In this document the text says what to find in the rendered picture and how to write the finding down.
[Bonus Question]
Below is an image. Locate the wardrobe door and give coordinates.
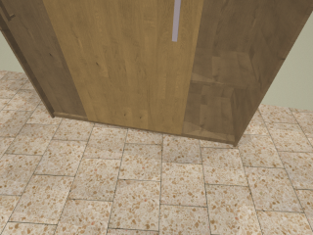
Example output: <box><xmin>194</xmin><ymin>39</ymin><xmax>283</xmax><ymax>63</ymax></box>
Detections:
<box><xmin>42</xmin><ymin>0</ymin><xmax>204</xmax><ymax>135</ymax></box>
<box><xmin>1</xmin><ymin>0</ymin><xmax>87</xmax><ymax>117</ymax></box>

